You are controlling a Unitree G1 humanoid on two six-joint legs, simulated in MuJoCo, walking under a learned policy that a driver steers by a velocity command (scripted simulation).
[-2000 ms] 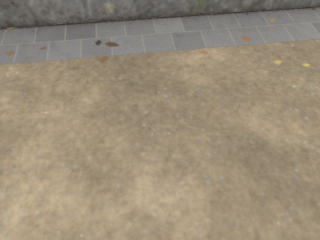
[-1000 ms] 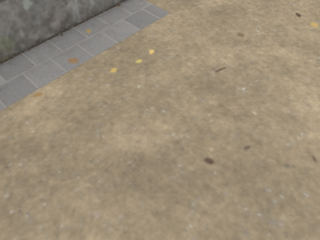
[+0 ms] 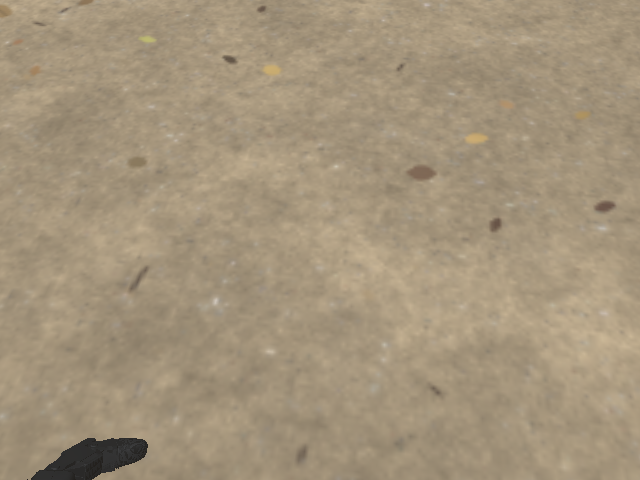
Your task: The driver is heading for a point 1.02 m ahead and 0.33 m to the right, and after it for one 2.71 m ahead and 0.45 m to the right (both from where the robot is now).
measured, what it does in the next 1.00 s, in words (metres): walks ahead, turning right: right foot, then left foot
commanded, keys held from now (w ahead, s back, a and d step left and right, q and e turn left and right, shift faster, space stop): w+e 0.98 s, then w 0.02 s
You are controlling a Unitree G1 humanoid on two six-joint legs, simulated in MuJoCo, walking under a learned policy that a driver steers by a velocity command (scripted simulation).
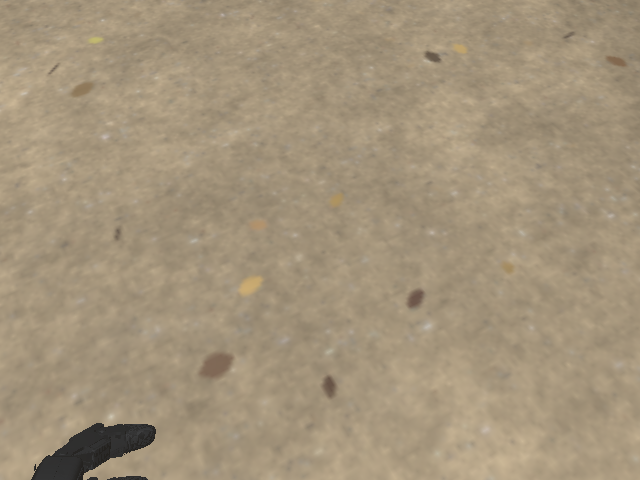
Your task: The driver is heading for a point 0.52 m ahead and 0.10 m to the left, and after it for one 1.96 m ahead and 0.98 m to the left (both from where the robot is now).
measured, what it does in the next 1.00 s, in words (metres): walks ahead, turning left: right foot, then left foot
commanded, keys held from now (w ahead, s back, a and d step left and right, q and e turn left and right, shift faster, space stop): w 0.08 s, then w+q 0.92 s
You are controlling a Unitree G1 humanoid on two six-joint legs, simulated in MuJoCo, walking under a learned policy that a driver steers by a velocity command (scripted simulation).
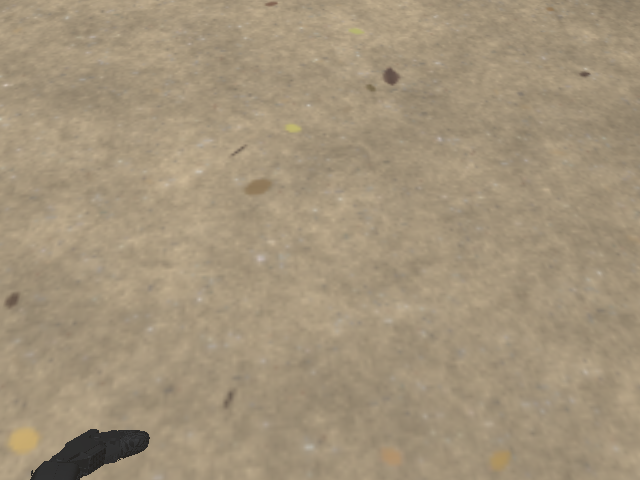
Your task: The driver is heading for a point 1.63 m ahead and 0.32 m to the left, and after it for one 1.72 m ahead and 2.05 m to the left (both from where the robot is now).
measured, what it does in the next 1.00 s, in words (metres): walks ahead, turning left: right foot, then left foot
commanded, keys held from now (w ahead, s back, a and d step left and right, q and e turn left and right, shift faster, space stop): w+q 0.58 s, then w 0.22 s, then w+e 0.20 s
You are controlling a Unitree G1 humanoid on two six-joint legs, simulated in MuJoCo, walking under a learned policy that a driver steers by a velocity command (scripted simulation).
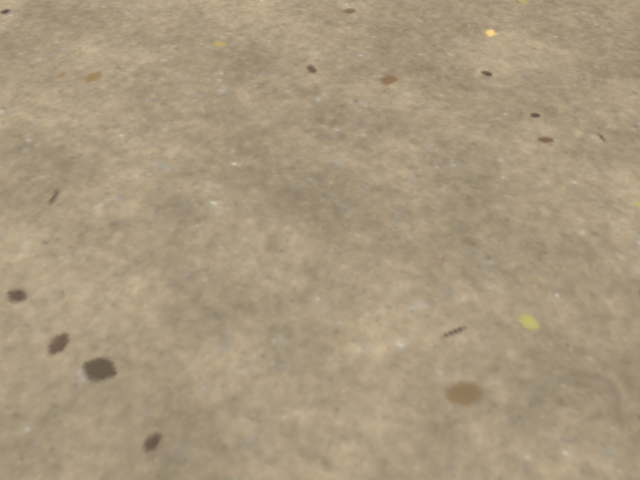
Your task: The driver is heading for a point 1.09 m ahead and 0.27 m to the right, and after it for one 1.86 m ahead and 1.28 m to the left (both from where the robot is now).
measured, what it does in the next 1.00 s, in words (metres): walks ahead, turning right: right foot, then left foot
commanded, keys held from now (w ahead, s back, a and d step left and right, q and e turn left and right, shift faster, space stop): w+e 0.64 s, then w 0.36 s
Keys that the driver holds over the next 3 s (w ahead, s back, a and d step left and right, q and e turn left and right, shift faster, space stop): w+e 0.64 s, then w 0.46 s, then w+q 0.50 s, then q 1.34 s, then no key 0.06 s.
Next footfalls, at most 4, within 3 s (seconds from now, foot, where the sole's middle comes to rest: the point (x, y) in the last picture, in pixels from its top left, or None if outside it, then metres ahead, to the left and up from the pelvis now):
0.12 right None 0.26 -0.13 -0.78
0.60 left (304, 442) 0.56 0.02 -0.78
1.08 right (457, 382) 0.69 -0.33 -0.78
1.62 left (386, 256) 1.05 -0.22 -0.78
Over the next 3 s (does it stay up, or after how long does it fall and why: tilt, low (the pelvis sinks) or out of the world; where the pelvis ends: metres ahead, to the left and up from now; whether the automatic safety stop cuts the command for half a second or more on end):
stays up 1.06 -0.29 0.00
